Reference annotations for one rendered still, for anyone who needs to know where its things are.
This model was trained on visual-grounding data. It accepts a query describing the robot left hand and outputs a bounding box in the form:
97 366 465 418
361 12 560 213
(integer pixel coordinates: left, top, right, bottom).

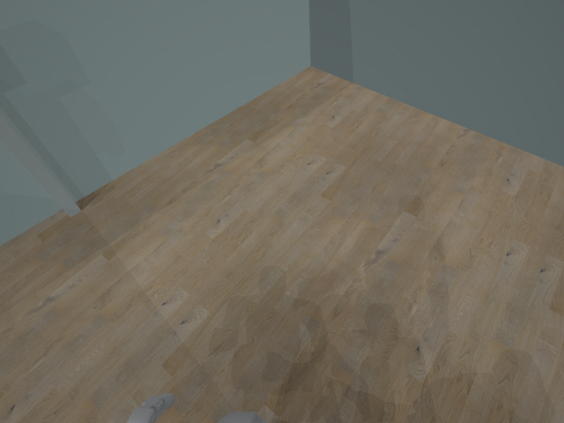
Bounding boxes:
127 393 174 423

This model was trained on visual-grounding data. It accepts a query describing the panel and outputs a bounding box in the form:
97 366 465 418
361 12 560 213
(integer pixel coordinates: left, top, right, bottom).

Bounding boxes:
0 113 81 218

